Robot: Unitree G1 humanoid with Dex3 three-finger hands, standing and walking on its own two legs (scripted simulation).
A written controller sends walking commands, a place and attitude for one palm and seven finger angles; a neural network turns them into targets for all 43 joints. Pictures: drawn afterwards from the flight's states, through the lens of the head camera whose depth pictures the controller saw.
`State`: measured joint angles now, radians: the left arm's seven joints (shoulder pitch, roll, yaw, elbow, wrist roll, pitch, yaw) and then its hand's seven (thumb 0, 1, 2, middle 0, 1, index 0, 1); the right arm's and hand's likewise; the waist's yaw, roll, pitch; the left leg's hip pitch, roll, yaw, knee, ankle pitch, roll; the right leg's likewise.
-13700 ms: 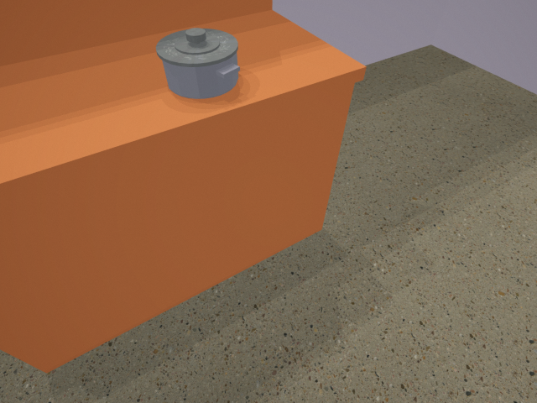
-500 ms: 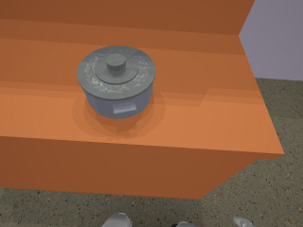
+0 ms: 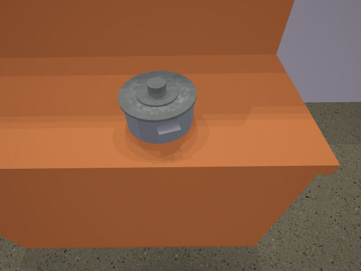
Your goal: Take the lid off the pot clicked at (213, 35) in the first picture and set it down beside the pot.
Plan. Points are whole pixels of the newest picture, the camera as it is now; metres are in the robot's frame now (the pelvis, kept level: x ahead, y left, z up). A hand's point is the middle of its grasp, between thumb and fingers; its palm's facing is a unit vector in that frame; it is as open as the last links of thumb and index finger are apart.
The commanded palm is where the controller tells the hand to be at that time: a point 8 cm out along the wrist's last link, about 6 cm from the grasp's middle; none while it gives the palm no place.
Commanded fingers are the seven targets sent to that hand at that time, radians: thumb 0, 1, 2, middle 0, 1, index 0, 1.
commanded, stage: come to a stop and stand still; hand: left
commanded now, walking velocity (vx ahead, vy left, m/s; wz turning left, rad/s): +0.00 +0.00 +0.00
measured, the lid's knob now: (156, 85) +0.50 +0.09 +0.16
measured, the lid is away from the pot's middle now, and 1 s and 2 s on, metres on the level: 0.00 0.00 0.00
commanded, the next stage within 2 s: look again from close up in 0.14 s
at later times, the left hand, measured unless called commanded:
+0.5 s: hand out of the picture -0.03 +0.18 -0.19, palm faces +0.05 -0.98 -0.20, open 7.4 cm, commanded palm none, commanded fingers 0.00 0.90 0.90 -0.20 -0.30 -0.20 -0.30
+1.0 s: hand out of the picture -0.01 +0.18 -0.19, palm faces +0.04 -0.99 -0.15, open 7.4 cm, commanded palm none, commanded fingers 0.00 0.90 0.90 -0.20 -0.30 -0.20 -0.30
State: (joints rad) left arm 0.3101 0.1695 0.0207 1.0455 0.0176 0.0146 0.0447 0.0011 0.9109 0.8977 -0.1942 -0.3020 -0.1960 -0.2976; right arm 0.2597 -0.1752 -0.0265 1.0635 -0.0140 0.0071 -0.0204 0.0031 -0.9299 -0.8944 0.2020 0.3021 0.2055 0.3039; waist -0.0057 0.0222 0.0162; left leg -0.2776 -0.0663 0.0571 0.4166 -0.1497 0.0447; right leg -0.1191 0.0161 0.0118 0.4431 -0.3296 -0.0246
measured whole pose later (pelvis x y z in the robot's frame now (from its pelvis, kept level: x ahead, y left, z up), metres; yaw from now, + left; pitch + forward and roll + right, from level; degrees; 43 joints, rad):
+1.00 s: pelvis +0.02 +0.02 -0.01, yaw +1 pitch +1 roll -1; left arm 0.35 0.16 -0.01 1.04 0.02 -0.01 0.05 0.00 0.91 0.90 -0.20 -0.30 -0.20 -0.30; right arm 0.21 -0.14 0.00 1.02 -0.01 -0.03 -0.02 0.01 -0.91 -0.89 0.20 0.30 0.20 0.30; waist 0.02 -0.05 0.04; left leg -0.31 -0.07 0.05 0.53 -0.23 0.10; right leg -0.11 0.02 0.00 0.47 -0.37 0.00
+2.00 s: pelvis +0.02 -0.03 -0.01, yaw -1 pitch +0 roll -1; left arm 0.31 0.15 0.01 1.03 0.01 0.02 0.05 0.00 0.91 0.90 -0.20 -0.30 -0.20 -0.30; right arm 0.20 -0.11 -0.02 1.03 0.00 -0.03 -0.06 0.00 -0.94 -0.89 0.20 0.30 0.20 0.30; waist 0.02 -0.09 0.07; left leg -0.24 -0.01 0.10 0.55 -0.31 0.07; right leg -0.20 0.04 -0.04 0.66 -0.49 -0.01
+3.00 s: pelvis +0.01 -0.04 -0.01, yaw +1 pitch -1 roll +0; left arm 0.30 0.16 -0.01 1.05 0.02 0.00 0.04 0.00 0.91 0.90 -0.20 -0.30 -0.20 -0.30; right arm 0.28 -0.18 -0.01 1.03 -0.02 -0.01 -0.02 0.02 -0.94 -0.89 0.20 0.30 0.20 0.30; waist 0.00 0.04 0.01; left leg -0.25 -0.02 0.06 0.56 -0.30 0.05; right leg -0.20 -0.02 -0.02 0.54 -0.33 0.02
